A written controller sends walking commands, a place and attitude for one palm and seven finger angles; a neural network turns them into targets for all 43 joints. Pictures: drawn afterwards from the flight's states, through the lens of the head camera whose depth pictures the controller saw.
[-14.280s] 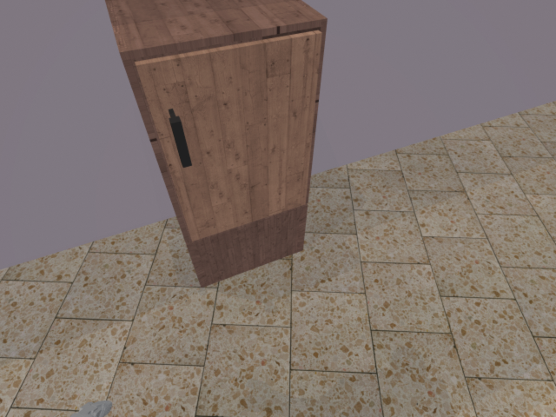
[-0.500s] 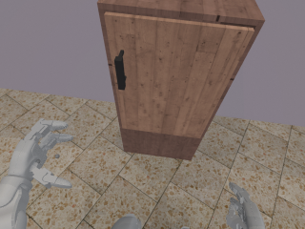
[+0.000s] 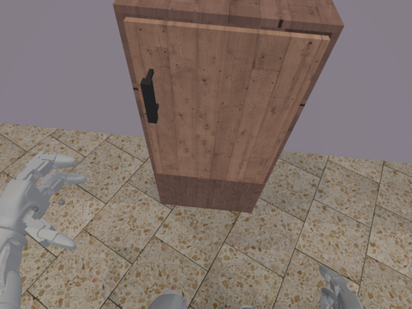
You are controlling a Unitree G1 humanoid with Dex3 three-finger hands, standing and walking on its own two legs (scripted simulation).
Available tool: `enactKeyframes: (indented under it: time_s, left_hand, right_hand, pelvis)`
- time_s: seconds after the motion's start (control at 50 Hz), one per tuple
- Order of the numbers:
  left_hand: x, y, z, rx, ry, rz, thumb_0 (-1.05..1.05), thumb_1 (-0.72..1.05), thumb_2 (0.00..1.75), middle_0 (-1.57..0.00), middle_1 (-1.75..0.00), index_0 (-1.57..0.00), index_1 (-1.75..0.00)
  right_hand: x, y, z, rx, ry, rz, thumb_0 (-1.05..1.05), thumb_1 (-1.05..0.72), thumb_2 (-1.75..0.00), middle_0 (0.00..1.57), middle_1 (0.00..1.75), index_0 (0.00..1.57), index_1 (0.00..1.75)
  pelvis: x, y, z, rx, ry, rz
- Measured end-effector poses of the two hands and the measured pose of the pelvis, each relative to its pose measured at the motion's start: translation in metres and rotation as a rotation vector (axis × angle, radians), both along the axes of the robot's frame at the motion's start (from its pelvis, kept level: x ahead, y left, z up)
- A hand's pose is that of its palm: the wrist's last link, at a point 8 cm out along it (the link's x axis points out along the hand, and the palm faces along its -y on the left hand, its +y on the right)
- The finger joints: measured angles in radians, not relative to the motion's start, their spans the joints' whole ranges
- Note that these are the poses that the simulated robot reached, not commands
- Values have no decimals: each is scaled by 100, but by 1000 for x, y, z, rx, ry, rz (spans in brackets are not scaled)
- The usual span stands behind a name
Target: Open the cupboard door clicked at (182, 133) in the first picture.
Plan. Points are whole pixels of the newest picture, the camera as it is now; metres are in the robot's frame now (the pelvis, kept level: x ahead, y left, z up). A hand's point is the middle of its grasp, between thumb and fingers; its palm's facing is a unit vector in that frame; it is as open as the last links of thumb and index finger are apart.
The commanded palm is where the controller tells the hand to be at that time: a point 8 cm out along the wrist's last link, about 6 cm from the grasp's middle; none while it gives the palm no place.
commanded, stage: raise the hand with hooked fingers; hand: left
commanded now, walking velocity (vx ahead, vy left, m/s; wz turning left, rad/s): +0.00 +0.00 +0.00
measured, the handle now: (151, 96) +0.58 +0.16 +0.04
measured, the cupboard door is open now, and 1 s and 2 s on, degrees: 0 0 0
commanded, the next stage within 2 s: move the hooked fingers beside the handle in 0.26 s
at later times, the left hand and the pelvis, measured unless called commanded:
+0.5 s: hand (63, 201) +0.29 +0.27 +0.06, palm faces -0.02 -1.00 -0.02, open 14.0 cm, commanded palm +0.27 +0.31 +0.06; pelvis -0.01 -0.01 +0.00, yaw +1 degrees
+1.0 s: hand (87, 157) +0.38 +0.26 +0.05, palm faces -0.05 -1.00 -0.01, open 14.0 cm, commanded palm +0.37 +0.30 +0.05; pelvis +0.00 +0.00 -0.01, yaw -1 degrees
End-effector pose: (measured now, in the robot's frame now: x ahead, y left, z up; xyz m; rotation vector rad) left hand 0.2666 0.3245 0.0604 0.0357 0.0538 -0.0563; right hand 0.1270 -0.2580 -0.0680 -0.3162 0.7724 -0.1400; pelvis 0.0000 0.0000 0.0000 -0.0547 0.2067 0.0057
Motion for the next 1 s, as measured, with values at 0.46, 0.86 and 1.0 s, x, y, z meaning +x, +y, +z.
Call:
enactKeyframes:
  time_s: [0.46,0.86,1.0]
  left_hand:
    - [-6,-5,1,-6,-18,31,-1,-50,30,-31,-120,-30,-120]
    - [79,-13,-4,-28,-17,-5,-1,-49,30,-31,-120,-30,-120]
    - [98,-12,-7,-24,-6,5,-1,-49,30,-30,-120,-30,-120]
  right_hand:
    - [12,-1,-5,28,-34,25,2,-90,-90,21,30,20,30]
    - [-38,-14,-22,-6,135,-77,1,-90,-90,21,30,20,30]
    - [-53,-13,-27,-6,210,-107,1,-90,-90,21,30,20,30]
  pelvis:
    - [-6,-12,-4,4,-6,9]
    - [-4,-8,-10,3,51,-13]
    - [0,-4,-11,0,70,-16]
